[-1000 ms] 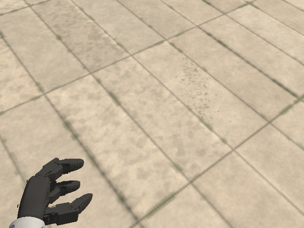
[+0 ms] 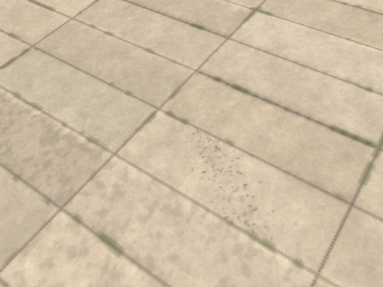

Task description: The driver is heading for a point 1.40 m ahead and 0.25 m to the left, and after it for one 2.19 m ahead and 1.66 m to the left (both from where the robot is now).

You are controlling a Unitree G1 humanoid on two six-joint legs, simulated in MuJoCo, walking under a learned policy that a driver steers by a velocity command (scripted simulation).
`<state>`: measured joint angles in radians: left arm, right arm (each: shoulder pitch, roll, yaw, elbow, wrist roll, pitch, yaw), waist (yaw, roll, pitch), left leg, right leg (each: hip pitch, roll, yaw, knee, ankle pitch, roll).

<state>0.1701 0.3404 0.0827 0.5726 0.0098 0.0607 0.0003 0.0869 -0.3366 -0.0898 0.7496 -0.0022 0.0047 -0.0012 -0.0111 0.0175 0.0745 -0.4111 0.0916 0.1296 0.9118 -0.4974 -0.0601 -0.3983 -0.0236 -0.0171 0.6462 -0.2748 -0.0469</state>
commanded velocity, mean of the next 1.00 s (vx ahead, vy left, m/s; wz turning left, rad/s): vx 0.01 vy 0.00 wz -0.16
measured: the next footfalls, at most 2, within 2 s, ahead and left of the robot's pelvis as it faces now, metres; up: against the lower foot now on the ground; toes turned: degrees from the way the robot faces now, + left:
left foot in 0.32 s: +0.08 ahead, +0.14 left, +0.00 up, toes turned -5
right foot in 1.52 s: +0.21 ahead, -0.16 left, +0.00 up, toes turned -10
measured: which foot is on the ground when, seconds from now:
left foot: up 0.00-0.30, down 0.32-1.00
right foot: down 0.00-1.00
